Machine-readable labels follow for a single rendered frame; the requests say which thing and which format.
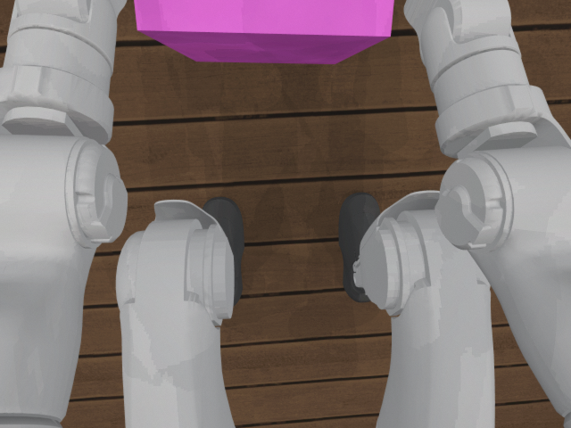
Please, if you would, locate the left robot foot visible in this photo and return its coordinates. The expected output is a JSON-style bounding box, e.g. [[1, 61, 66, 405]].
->
[[203, 197, 244, 307]]

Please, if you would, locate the carton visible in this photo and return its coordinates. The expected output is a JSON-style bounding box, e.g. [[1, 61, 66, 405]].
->
[[134, 0, 394, 64]]

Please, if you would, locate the left robot thigh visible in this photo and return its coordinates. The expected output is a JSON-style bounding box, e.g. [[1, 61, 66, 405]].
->
[[120, 218, 236, 428]]

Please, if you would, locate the right robot forearm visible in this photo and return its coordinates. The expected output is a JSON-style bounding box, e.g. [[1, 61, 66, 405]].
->
[[403, 0, 571, 159]]

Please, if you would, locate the left robot forearm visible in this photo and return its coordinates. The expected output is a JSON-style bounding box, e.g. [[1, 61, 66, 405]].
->
[[0, 0, 127, 145]]

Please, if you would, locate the left robot upper arm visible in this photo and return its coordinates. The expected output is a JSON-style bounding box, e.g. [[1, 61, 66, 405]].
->
[[0, 134, 128, 428]]

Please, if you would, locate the right robot upper arm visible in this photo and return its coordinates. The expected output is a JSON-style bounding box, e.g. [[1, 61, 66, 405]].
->
[[434, 145, 571, 428]]

